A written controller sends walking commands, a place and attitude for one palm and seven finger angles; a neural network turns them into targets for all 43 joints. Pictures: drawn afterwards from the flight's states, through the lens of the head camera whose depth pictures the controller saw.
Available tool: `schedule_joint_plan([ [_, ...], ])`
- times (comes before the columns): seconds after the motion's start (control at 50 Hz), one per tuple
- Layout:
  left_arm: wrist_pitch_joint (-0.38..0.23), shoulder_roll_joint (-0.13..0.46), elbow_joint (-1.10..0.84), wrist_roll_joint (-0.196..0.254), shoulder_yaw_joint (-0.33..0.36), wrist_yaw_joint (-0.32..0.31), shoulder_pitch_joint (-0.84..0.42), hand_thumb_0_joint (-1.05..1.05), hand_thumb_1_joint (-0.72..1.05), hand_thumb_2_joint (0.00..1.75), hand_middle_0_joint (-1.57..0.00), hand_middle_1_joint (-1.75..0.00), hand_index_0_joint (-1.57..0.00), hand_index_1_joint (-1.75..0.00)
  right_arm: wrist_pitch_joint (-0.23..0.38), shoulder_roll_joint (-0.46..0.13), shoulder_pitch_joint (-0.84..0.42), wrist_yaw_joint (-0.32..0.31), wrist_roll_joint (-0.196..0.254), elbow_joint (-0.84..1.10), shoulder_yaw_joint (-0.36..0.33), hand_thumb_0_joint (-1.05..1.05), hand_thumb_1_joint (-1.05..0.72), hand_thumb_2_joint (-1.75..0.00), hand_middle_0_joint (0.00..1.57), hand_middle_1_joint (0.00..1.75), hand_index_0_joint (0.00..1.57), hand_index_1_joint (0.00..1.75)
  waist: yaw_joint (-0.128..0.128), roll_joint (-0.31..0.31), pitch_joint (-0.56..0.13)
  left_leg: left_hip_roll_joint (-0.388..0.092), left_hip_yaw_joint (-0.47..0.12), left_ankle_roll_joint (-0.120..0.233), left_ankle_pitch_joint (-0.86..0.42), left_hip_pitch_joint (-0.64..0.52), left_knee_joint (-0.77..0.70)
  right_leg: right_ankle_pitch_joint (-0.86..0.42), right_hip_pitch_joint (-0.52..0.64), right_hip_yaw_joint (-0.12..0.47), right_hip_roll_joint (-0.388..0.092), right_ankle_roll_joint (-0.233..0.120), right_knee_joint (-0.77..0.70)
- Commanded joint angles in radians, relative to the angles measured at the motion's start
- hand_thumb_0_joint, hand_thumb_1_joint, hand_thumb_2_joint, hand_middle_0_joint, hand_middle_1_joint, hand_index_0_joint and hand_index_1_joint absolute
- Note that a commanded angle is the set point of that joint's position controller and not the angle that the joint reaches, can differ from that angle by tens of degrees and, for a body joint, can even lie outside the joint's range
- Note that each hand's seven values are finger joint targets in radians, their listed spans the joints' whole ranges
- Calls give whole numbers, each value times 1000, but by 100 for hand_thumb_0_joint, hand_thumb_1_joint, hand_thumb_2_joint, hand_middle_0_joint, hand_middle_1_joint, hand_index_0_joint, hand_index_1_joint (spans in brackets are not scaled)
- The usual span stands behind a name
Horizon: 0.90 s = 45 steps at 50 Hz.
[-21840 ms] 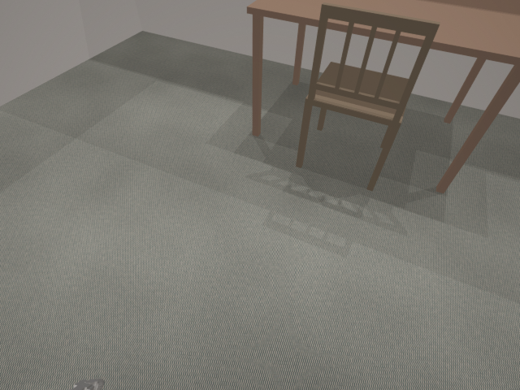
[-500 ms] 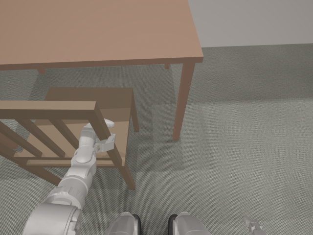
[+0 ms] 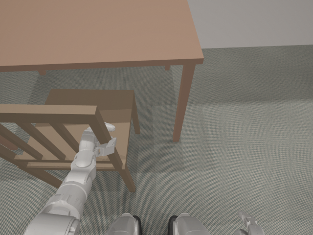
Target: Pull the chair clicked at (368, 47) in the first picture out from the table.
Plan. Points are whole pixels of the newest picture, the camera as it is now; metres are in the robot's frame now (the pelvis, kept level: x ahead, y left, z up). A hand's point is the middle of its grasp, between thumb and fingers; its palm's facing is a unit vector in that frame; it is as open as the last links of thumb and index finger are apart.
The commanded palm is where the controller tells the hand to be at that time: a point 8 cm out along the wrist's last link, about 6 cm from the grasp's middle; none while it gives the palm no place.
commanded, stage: stop walking, hand still on the chair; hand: left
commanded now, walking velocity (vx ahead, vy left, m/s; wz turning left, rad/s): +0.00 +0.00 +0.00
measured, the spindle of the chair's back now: (44, 142) +0.39 +0.36 -0.08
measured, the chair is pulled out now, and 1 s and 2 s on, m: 0.15 0.17 0.17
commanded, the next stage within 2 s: open the thumb and straighten the fingers in 0.92 s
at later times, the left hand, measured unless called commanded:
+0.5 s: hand (109, 147) +0.35 +0.14 -0.04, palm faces +0.04 -0.99 -0.14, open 6.3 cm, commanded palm +0.33 +0.19 -0.03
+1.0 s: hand (109, 147) +0.35 +0.14 -0.04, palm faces +0.03 -0.99 -0.14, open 6.3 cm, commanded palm +0.33 +0.20 -0.02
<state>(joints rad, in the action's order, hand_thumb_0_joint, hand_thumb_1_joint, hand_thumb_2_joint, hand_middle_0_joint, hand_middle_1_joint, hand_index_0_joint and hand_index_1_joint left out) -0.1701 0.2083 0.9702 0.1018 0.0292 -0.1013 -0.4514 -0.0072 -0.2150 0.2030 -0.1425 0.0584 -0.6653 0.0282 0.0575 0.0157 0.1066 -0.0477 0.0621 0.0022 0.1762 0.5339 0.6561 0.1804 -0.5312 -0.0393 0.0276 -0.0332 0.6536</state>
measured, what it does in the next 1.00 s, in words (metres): shifts its weight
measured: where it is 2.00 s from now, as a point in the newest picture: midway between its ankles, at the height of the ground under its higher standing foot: outside the picture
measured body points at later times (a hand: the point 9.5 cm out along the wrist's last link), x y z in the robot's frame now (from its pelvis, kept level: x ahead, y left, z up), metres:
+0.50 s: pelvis +0.08 +0.01 +0.03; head +0.09 +0.00 +0.48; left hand +0.34 +0.20 -0.03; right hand +0.24 -0.24 -0.07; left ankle +0.10 +0.12 -0.71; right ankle +0.10 -0.09 -0.71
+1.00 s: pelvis +0.11 +0.01 +0.03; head +0.11 +0.00 +0.48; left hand +0.34 +0.20 -0.03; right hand +0.26 -0.23 -0.07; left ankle +0.10 +0.12 -0.71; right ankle +0.10 -0.09 -0.71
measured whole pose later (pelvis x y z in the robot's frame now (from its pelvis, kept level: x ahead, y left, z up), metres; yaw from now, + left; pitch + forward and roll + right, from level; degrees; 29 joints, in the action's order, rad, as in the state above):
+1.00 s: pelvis +0.11 +0.01 +0.03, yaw +1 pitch +0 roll +0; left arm -0.07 0.13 0.70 0.07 -0.08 -0.08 -0.01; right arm -0.04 -0.23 0.21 -0.12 0.02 -0.64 0.03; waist 0.01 0.02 -0.02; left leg -0.02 0.06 0.00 0.23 0.18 0.42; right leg 0.24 -0.17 -0.04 0.02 -0.02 0.41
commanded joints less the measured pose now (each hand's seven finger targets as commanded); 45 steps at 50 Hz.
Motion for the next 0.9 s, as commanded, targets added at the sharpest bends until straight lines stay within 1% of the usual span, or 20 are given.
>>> schedule_joint_plan([
  [0.0,-45,187,-304,-46,20,-21,-323,0,90,90,-50,-145,-50,-145,34,-140,-17,-21,-7,135,-43,0,-90,-90,20,30,20,30,-32,12,-471,-58,-102,20,222,-247,-117,262,201,152,-127,29,-229],
  [0.02,-40,188,-307,-49,23,-22,-304,0,90,90,-50,-145,-50,-145,36,-139,-14,-21,-9,133,-45,0,-90,-90,20,30,20,30,-31,-1,-463,-49,-88,15,202,-273,-104,260,199,162,-141,25,-253],
  [0.04,-33,181,-313,-49,18,-21,-287,0,90,90,-50,-145,-50,-145,39,-147,-13,-20,-9,133,-48,0,-90,-90,20,30,20,30,-29,7,-458,-43,-85,13,174,-305,-107,247,191,157,-140,24,-261],
  [0.06,-28,173,-313,-50,15,-21,-269,0,90,90,-50,-145,-50,-145,39,-142,-16,-20,-11,132,-44,0,-90,-90,20,30,20,30,-32,33,-437,-48,-87,14,157,-318,-122,231,191,144,-137,26,-262],
  [0.08,-22,158,-305,-49,8,-21,-245,0,90,90,-50,-145,-50,-145,38,-139,-21,-19,-12,133,-41,0,-90,-90,20,30,20,30,-32,29,-425,-51,-90,15,154,-325,-138,224,193,129,-127,30,-265],
  [0.16,-3,126,-309,-45,-10,-20,-167,0,90,90,-50,-145,-50,-145,42,-138,-39,-22,-17,130,-38,0,-90,-90,20,30,20,30,-37,58,-379,-52,-99,18,100,-351,-191,151,222,99,-102,32,-273],
  [0.22,11,102,-326,-45,-27,-17,-123,0,90,90,-50,-145,-50,-145,44,-137,-41,-20,-20,129,-36,0,-90,-90,20,30,20,30,-40,64,-383,-54,-97,15,0,-391,-212,38,261,81,-90,32,-270],
  [0.28,25,84,-323,-47,-38,-16,-68,0,90,90,-50,-145,-50,-145,44,-137,-46,-19,-25,125,-35,0,-90,-90,20,30,20,30,-41,78,-369,-54,-100,14,-86,-422,-238,-24,277,64,-77,31,-273],
  [0.32,31,75,-330,-48,-43,-13,-39,0,90,90,-50,-145,-50,-145,42,-135,-49,-16,-27,127,-36,0,-90,-90,20,30,20,30,-43,61,-367,-49,-88,11,-124,-440,-234,-59,289,65,-79,31,-287],
  [0.36,38,70,-333,-48,-46,-11,-17,0,90,90,-50,-145,-50,-145,42,-136,-53,-15,-29,128,-35,0,-90,-90,20,30,20,30,-42,76,-354,-48,-85,7,-167,-461,-243,-85,287,58,-77,27,-292],
  [0.38,40,64,-342,-49,-52,-10,-3,0,90,90,-50,-145,-50,-145,40,-135,-54,-13,-30,130,-36,0,-90,-90,20,30,20,30,-42,69,-355,-48,-81,7,-185,-475,-245,-101,290,58,-74,29,-296],
  [0.46,49,53,-361,-49,-58,-5,47,0,90,90,-50,-145,-50,-145,34,-133,-64,-8,-34,138,-35,0,-90,-90,20,30,20,30,-41,55,-337,-41,-73,6,-217,-492,-253,-131,296,52,-72,28,-310],
  [0.48,51,49,-364,-51,-61,-4,61,0,90,90,-50,-145,-50,-145,32,-133,-64,-7,-35,139,-35,0,-90,-90,20,30,20,30,-43,38,-345,-40,-72,6,-228,-495,-252,-143,306,49,-72,29,-309],
  [0.54,57,40,-389,-50,-71,0,92,0,90,90,-50,-145,-50,-145,29,-135,-75,-4,-36,149,-35,0,-90,-90,20,30,20,30,-41,47,-333,-34,-65,4,-262,-505,-251,-178,309,46,-73,27,-311],
  [0.58,60,41,-404,-52,-68,0,116,0,90,90,-50,-145,-50,-145,26,-131,-73,-2,-39,150,-34,0,-90,-90,20,30,20,30,-44,42,-341,-37,-64,5,-285,-509,-246,-208,323,46,-77,27,-306],
  [0.62,61,31,-418,-51,-76,2,132,0,90,90,-50,-145,-50,-145,22,-126,-77,0,-39,156,-32,0,-90,-90,20,30,20,30,-44,13,-339,-35,-63,5,-288,-507,-245,-219,330,43,-77,27,-309],
  [0.64,63,37,-421,-50,-73,2,142,0,90,90,-50,-145,-50,-145,22,-134,-83,-1,-39,155,-34,0,-90,-90,20,30,20,30,-42,28,-327,-33,-63,4,-287,-504,-246,-220,327,47,-79,24,-310],
  [0.7,63,31,-454,-54,-76,2,161,0,90,90,-50,-145,-50,-145,18,-126,-80,2,-39,158,-32,0,-90,-90,20,30,20,30,-44,29,-356,-37,-59,5,-329,-520,-239,-263,351,42,-83,24,-294],
  [0.8,67,27,-475,-52,-80,3,190,0,90,90,-50,-145,-50,-145,13,-123,-84,4,-37,162,-29,0,-90,-90,20,30,20,30,-44,31,-343,-39,-62,6,-338,-518,-238,-267,354,42,-85,22,-291],
  [0.88,68,28,-475,-50,-78,4,207,0,90,90,-50,-145,-50,-145,13,-123,-87,5,-39,162,-28,0,-90,-90,20,30,20,30,-46,24,-317,-37,-63,5,-305,-501,-247,-234,347,40,-86,23,-303],
])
